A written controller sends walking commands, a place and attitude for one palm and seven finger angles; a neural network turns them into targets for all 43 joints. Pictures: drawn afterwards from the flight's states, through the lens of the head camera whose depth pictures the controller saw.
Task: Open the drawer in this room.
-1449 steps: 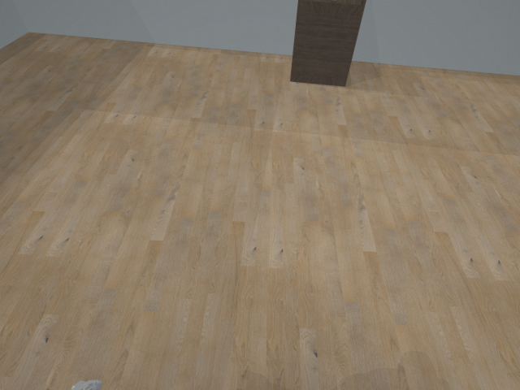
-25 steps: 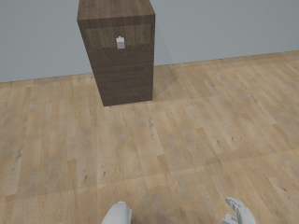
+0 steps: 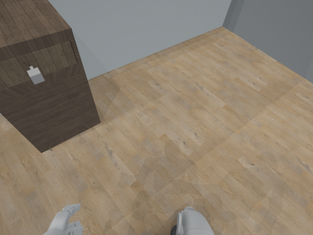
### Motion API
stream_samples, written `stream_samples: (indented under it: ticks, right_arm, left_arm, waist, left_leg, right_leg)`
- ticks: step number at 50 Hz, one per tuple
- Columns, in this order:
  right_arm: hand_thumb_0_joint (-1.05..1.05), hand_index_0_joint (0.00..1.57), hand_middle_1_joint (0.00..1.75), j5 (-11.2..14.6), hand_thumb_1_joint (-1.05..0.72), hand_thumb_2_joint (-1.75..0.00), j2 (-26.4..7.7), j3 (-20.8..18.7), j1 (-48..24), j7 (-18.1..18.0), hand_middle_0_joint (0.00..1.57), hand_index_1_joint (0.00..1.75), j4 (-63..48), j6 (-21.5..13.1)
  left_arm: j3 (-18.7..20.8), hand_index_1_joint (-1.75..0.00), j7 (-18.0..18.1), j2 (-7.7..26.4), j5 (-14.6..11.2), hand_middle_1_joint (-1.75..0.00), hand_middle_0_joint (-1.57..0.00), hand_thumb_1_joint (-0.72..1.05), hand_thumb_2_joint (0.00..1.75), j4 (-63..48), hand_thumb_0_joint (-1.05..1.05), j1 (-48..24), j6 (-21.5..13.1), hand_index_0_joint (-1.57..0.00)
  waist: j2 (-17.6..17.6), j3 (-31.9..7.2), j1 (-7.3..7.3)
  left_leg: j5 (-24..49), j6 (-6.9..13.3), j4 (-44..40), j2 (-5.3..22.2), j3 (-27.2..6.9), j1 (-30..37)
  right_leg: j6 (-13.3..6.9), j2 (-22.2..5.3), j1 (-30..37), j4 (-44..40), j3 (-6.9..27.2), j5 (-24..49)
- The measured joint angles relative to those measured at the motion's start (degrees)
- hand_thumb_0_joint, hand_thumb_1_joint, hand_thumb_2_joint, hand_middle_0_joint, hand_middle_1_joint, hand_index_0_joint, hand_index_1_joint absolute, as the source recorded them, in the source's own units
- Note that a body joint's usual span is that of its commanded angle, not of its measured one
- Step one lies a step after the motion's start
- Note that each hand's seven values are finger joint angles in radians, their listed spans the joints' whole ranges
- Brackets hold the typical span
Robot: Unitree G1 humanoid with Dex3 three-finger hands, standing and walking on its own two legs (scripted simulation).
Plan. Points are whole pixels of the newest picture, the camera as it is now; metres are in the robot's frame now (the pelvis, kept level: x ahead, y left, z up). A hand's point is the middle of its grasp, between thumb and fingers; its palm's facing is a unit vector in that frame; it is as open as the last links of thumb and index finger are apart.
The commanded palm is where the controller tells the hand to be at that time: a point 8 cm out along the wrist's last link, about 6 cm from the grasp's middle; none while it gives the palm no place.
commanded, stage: walk to a spot facing it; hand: left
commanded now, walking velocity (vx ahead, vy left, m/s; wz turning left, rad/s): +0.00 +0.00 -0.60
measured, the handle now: (34, 72) +0.73 +0.54 -0.14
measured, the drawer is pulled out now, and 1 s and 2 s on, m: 0.00 0.00 0.00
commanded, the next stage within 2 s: none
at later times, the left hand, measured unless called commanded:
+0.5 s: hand (95, 195) +0.24 +0.19 -0.18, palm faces -0.22 -0.95 -0.20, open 7.4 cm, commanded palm none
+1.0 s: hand (109, 168) +0.33 +0.16 -0.17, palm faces -0.57 -0.80 -0.18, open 7.4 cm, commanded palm none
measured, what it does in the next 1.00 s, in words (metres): walks ahead, turning right: right foot, then left foot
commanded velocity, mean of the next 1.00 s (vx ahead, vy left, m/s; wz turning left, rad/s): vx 0.00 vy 0.00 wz -0.60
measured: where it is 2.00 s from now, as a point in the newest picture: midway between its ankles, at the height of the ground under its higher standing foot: (158, 228)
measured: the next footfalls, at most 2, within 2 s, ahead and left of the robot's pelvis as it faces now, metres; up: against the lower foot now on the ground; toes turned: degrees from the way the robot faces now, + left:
right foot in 0.14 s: +0.16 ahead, -0.12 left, +0.00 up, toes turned -12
left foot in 0.54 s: +0.23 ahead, +0.12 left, +0.00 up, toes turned -15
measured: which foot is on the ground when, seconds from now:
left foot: down 0.00-0.14, up 0.16-0.52, down 0.54-1.00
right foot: up 0.00-0.12, down 0.14-0.54, up 0.56-1.00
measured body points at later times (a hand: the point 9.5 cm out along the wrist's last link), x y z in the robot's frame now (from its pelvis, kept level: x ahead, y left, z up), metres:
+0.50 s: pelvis +0.11 +0.02 -0.02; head +0.16 +0.02 +0.43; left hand +0.26 +0.24 -0.17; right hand +0.20 -0.26 -0.13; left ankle +0.18 +0.13 -0.73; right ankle +0.12 -0.12 -0.74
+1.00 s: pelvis +0.14 +0.05 +0.00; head +0.19 +0.04 +0.45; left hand +0.36 +0.20 -0.16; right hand +0.00 -0.16 -0.14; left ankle +0.19 +0.13 -0.74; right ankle +0.04 -0.07 -0.68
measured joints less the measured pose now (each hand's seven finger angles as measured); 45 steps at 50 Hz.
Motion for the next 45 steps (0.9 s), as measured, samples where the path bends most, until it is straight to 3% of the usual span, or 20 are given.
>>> stream_samples:
  ticks: [4,6,7,8,10,12,16,19,26,27,29,32,36,45]
  right_arm:
    - [0.01,0.2,0.3,0.0,-0.91,-0.9,-0.1,-0.5,1.7,0.3,0.2,0.3,0.8,0.9]
    - [0.01,0.2,0.3,0.3,-0.91,-0.9,0.0,-0.7,2.5,0.5,0.2,0.3,0.7,1.4]
    - [0.01,0.2,0.3,0.7,-0.91,-0.9,0.1,-0.6,2.8,0.7,0.2,0.3,0.4,1.8]
    - [0.01,0.2,0.3,1.1,-0.91,-0.9,0.0,-0.5,1.7,0.8,0.2,0.3,0.2,2.5]
    - [0.01,0.2,0.3,1.4,-0.91,-0.9,-0.3,-0.3,-1.7,0.6,0.2,0.3,-0.8,3.7]
    - [0.01,0.2,0.3,1.1,-0.91,-0.9,-0.6,-0.1,-5.5,0.4,0.2,0.3,-2.5,4.3]
    - [0.01,0.2,0.3,0.5,-0.91,-0.9,-1.0,0.2,-12.5,0.3,0.2,0.3,-6.7,4.5]
    - [0.01,0.2,0.3,0.5,-0.91,-0.9,-1.2,0.3,-16.4,0.5,0.2,0.3,-9.3,4.1]
    - [0.01,0.2,0.3,1.0,-0.91,-0.9,-1.2,0.6,-20.1,0.6,0.2,0.3,-12.6,2.8]
    - [0.01,0.2,0.3,1.1,-0.91,-0.9,-0.9,0.7,-20.0,0.4,0.2,0.3,-12.7,2.4]
    - [0.0,0.2,0.3,0.7,-0.91,-0.9,-0.4,1.2,-19.4,0.6,0.2,0.3,-13.0,2.1]
    - [0.01,0.2,0.3,0.3,-0.91,-0.9,-0.1,1.7,-17.7,0.6,0.2,0.3,-12.7,2.4]
    - [0.01,0.2,0.3,0.3,-0.91,-0.9,0.4,1.6,-15.0,0.3,0.2,0.3,-11.6,2.4]
    - [0.01,0.2,0.3,0.3,-0.91,-0.9,1.1,0.3,-9.2,0.2,0.2,0.3,-7.5,2.1]
  left_arm:
    - [-1.0,-0.3,-0.1,-1.5,-0.1,-0.3,-0.19,0.92,0.9,-1.1,0.0,-2.9,-0.3,-0.19]
    - [-1.8,-0.3,-0.1,-2.1,0.0,-0.3,-0.2,0.92,0.9,-1.7,0.0,-3.3,-1.4,-0.19]
    - [-2.2,-0.3,0.0,-2.2,0.0,-0.3,-0.2,0.92,0.9,-1.9,0.0,-3.3,-2.4,-0.19]
    - [-2.5,-0.3,0.4,-2.6,-0.4,-0.3,-0.2,0.92,0.9,-2.0,0.0,-3.5,-3.3,-0.19]
    - [-3.2,-0.3,1.2,-3.1,-1.2,-0.3,-0.2,0.91,0.9,-1.9,0.0,-3.1,-3.8,-0.19]
    - [-3.5,-0.3,1.9,-3.6,-1.5,-0.3,-0.2,0.91,0.9,-1.3,0.0,-1.6,-2.9,-0.2]
    - [-3.6,-0.3,2.5,-4.4,-1.0,-0.3,-0.2,0.91,0.9,0.6,0.0,1.8,-1.3,-0.2]
    - [-3.2,-0.3,2.3,-4.4,-0.6,-0.3,-0.21,0.91,0.9,1.2,0.0,4.1,-0.9,-0.2]
    - [-1.4,-0.3,1.9,-2.1,-0.5,-0.3,-0.21,0.91,0.9,0.4,0.01,8.2,0.1,-0.2]
    - [-1.1,-0.3,2.0,-1.4,-0.7,-0.3,-0.21,0.91,0.9,0.3,0.01,8.6,0.4,-0.2]
    - [-0.4,-0.3,2.0,-0.2,-0.8,-0.3,-0.2,0.91,0.9,0.6,0.01,8.9,1.1,-0.2]
    - [0.4,-0.3,1.3,0.6,-0.4,-0.3,-0.2,0.91,0.9,1.2,0.01,10.0,1.4,-0.2]
    - [1.0,-0.3,0.7,1.1,-0.4,-0.3,-0.2,0.91,0.9,1.4,0.01,11.6,1.5,-0.19]
    - [0.6,-0.3,0.8,0.0,-0.6,-0.3,-0.2,0.92,0.9,2.8,0.01,10.2,2.5,-0.19]
  waist:
    - [0.4,1.2,-1.66]
    - [0.6,1.4,-1.94]
    - [0.4,1.4,-1.83]
    - [0.9,2.1,-1.71]
    - [1.3,3.7,-1.7]
    - [1.3,3.9,-1.3]
    - [1.8,2.0,-0.48]
    - [1.8,0.6,1.02]
    - [-0.1,-1.7,4.68]
    - [-1.0,-2.0,4.83]
    - [-2.2,-1.8,5.45]
    - [-1.5,-2.0,5.52]
    - [-0.9,-2.6,5.35]
    - [-0.7,-2.1,3.15]
  left_leg:
    - [-4.6,-1.7,3.5,1.2,3.0,1.7]
    - [-7.5,-2.7,10.2,2.9,3.8,0.8]
    - [-7.6,-2.9,17.7,4.1,2.5,-2.0]
    - [-9.4,-3.5,27.7,4.6,-1.4,-6.1]
    - [-11.1,-4.2,43.3,3.0,-9.3,-13.7]
    - [-8.9,-4.6,49.2,2.2,-13.3,-19.2]
    - [-5.1,-5.4,44.2,2.3,-16.4,-26.1]
    - [-3.0,-5.4,38.1,1.5,-17.2,-27.5]
    - [0.5,-4.3,16.0,-3.1,-16.2,-18.7]
    - [2.1,-3.0,12.9,-3.7,-15.5,-17.2]
    - [3.0,0.2,13.2,-3.7,-13.8,-16.6]
    - [3.8,1.9,10.4,-2.1,-12.0,-13.9]
    - [5.6,2.3,5.1,-0.9,-9.1,-10.6]
    - [5.2,2.2,3.0,1.3,-2.2,-8.0]
  right_leg:
    - [-1.7,1.9,4.2,-10.6,-2.1,-1.5]
    - [-2.9,3.2,8.9,-17.7,-3.2,0.8]
    - [-4.4,3.5,10.3,-19.2,-3.1,3.3]
    - [-5.6,4.2,9.8,-17.0,-2.9,1.4]
    - [-6.6,5.2,10.4,-14.8,-1.9,-2.6]
    - [-6.4,6.1,12.3,-16.2,-0.4,-3.3]
    - [-5.5,7.0,14.5,-20.2,2.6,-1.6]
    - [-4.7,7.2,15.0,-21.4,5.1,-1.2]
    - [-1.6,7.6,14.4,-19.8,10.1,-2.5]
    - [-1.1,7.4,13.9,-18.6,10.9,-3.2]
    - [-0.6,7.7,11.5,-10.5,11.3,-12.0]
    - [0.4,7.4,7.4,4.9,8.2,-14.4]
    - [1.7,4.6,5.4,14.3,6.2,-10.1]
    - [2.9,0.7,8.4,9.1,4.3,-10.7]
